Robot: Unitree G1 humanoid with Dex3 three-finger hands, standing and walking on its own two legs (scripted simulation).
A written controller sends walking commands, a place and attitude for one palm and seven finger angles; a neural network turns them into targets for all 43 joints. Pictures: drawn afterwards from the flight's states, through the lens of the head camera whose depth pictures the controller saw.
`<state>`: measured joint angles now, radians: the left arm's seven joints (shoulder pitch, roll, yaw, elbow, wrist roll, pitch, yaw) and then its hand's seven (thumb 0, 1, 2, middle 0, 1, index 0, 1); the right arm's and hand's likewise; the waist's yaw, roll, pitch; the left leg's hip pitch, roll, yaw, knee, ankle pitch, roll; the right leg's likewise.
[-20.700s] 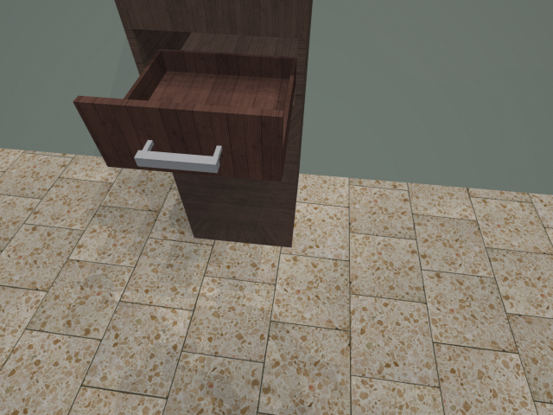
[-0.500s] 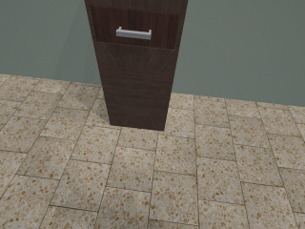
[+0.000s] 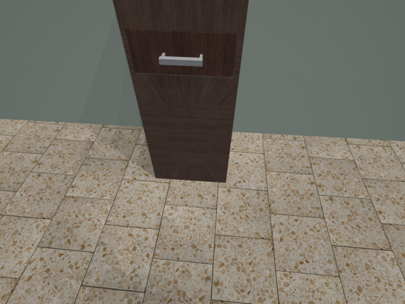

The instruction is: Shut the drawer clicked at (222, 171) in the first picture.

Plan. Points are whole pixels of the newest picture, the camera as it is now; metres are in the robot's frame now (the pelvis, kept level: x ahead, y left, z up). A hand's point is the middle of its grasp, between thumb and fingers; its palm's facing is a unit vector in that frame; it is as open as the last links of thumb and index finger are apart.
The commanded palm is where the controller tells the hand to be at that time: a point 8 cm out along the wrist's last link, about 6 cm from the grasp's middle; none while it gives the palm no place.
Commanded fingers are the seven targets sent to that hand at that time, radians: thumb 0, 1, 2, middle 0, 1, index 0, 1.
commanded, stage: let the arm hang, fingers relaxed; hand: left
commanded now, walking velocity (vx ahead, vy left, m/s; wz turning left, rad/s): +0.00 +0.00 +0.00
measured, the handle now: (181, 58) +0.90 +0.13 +0.04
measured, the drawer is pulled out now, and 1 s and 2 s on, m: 0.00 0.00 0.00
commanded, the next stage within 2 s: look to check the result in 0.30 s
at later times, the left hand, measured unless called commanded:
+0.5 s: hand out of the picture -0.03 +0.14 -0.18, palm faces +0.06 -0.99 -0.16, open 7.3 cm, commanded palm none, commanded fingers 0.00 0.90 0.90 -0.20 -0.30 -0.20 -0.30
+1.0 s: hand out of the picture -0.01 +0.13 -0.18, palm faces +0.05 -0.99 -0.16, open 7.3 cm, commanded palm none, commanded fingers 0.00 0.90 0.90 -0.20 -0.30 -0.20 -0.30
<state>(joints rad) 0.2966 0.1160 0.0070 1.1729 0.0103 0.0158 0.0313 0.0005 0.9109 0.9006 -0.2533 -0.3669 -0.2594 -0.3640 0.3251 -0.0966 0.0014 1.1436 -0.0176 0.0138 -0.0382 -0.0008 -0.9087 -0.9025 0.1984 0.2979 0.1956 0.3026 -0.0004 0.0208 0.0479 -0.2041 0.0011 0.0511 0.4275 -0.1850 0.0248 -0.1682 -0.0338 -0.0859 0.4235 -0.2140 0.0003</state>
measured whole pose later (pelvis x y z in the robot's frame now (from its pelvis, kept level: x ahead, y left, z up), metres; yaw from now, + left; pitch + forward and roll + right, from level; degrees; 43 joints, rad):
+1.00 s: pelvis +0.01 -0.02 +0.00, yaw +0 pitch -2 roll +0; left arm 0.28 0.10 0.02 1.16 0.01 0.00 0.04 0.00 0.91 0.90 -0.20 -0.30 -0.20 -0.30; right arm 0.31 -0.09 -0.01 1.15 -0.02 0.01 -0.05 0.00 -0.91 -0.90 0.20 0.30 0.19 0.30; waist -0.01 0.02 0.06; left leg -0.21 0.03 0.04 0.44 -0.20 0.00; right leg -0.17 -0.01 -0.09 0.43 -0.23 -0.03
